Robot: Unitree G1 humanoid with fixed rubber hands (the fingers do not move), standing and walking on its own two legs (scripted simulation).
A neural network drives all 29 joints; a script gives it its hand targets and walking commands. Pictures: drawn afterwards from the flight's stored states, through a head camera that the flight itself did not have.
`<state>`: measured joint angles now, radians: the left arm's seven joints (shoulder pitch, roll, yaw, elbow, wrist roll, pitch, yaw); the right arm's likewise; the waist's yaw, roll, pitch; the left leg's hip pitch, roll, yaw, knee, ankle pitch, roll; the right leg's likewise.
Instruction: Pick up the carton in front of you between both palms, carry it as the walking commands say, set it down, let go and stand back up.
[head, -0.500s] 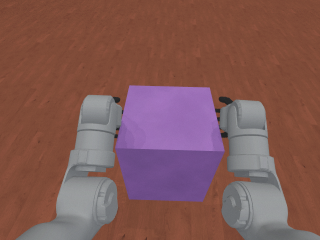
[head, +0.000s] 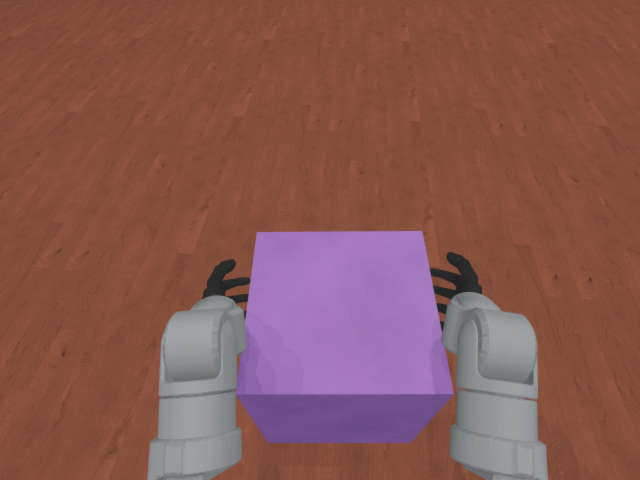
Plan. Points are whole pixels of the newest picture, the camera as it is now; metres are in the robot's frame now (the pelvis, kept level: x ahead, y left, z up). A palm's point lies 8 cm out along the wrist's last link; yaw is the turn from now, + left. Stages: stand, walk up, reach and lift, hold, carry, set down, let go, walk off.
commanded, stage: carry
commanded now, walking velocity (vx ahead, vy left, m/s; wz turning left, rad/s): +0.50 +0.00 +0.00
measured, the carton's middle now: (339, 345) +0.32 -0.01 -0.03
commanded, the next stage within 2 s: none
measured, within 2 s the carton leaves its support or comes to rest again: neither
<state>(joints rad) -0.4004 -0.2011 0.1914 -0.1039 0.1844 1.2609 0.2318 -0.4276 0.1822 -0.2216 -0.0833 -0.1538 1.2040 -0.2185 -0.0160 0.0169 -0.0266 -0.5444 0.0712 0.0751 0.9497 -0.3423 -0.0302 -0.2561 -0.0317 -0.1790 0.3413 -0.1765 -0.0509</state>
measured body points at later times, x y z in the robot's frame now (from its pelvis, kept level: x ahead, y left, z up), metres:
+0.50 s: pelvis +0.31 +0.05 +0.00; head +0.30 +0.06 +0.45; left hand +0.62 +0.18 +0.07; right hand +0.61 -0.11 +0.09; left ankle +0.30 +0.12 -0.75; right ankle +0.38 -0.12 -0.69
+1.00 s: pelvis +0.63 -0.02 +0.00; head +0.65 -0.03 +0.45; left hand +0.93 +0.13 +0.06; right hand +0.94 -0.16 +0.06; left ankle +0.71 +0.13 -0.69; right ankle +0.60 -0.10 -0.75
